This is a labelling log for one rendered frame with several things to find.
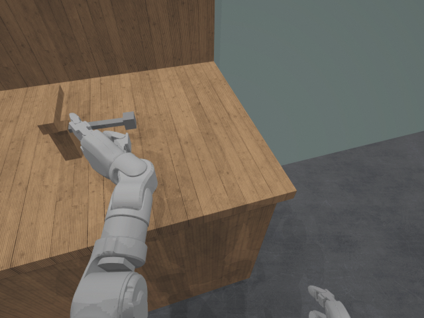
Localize robot left forearm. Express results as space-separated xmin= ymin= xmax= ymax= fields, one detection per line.
xmin=70 ymin=152 xmax=158 ymax=318

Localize left robot hand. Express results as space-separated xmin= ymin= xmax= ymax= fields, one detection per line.
xmin=69 ymin=113 xmax=131 ymax=180

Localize tap lever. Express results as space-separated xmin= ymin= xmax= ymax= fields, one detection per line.
xmin=68 ymin=111 xmax=136 ymax=133

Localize right robot hand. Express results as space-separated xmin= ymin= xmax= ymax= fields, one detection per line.
xmin=308 ymin=286 xmax=350 ymax=318

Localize counter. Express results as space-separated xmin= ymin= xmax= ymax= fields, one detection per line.
xmin=0 ymin=0 xmax=297 ymax=318

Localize left robot upper arm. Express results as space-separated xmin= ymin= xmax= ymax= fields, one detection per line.
xmin=71 ymin=272 xmax=148 ymax=318

